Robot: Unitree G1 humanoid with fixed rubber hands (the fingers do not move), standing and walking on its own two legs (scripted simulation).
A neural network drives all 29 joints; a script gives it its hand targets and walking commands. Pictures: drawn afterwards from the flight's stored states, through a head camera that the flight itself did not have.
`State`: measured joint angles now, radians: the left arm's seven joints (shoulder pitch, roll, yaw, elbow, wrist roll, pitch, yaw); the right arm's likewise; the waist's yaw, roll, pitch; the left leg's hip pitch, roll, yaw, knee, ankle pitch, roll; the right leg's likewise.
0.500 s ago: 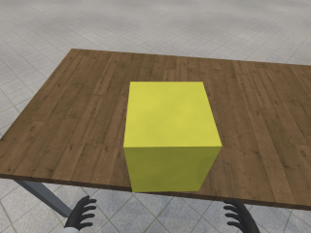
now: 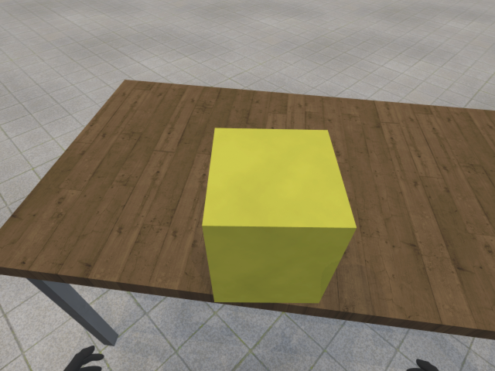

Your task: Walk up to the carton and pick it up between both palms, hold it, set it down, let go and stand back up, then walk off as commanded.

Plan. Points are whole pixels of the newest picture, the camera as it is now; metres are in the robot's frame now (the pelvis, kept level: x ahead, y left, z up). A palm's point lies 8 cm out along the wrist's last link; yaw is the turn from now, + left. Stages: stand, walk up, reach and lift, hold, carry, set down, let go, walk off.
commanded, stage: stand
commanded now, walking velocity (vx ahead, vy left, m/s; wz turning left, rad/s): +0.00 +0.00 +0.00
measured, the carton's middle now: (269, 219) +0.37 -0.02 +0.03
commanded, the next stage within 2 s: none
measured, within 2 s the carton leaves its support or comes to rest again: neither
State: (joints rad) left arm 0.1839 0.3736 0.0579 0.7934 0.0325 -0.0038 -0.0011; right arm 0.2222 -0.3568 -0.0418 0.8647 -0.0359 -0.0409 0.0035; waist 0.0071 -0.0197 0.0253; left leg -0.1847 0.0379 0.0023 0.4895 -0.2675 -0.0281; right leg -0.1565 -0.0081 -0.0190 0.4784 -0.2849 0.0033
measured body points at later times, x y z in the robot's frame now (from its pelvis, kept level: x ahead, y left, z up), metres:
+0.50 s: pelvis -0.01 +0.01 +0.00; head -0.01 +0.02 +0.45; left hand +0.09 +0.32 -0.12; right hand +0.09 -0.29 -0.11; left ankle +0.00 +0.14 -0.74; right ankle -0.02 -0.12 -0.74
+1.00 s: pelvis -0.01 +0.01 +0.01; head -0.01 +0.02 +0.46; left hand +0.07 +0.32 -0.12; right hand +0.09 -0.29 -0.11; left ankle +0.00 +0.14 -0.74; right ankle -0.02 -0.12 -0.74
